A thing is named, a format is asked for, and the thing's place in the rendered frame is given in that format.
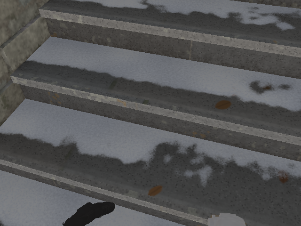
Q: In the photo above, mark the right robot thigh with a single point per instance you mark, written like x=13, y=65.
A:
x=225, y=219

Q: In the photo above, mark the left robot hand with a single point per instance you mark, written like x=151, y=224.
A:
x=88, y=212

